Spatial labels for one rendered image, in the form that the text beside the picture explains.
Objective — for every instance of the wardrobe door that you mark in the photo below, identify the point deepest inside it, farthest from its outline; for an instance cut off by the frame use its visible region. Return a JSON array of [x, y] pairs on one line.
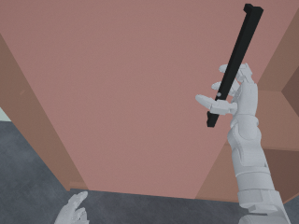
[[118, 79], [34, 112]]

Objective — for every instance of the handle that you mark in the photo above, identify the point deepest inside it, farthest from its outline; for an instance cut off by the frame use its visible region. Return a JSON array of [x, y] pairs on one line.
[[253, 15], [9, 87]]

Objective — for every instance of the robot right forearm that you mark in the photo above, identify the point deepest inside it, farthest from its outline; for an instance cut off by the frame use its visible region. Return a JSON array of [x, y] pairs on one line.
[[256, 189]]

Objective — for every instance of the robot right hand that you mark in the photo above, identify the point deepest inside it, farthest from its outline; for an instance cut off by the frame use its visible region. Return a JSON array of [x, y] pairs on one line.
[[244, 95]]

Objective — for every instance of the robot right upper arm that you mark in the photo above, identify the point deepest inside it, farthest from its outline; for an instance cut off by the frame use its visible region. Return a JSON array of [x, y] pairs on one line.
[[255, 219]]

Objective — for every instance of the robot left hand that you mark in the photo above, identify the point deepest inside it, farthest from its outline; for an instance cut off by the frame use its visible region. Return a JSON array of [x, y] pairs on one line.
[[69, 215]]

